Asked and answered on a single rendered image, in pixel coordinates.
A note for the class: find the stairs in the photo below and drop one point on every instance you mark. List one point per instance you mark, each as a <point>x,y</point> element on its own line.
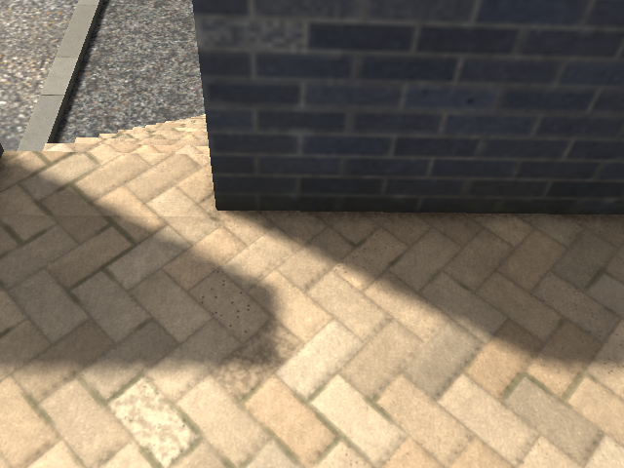
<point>183,136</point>

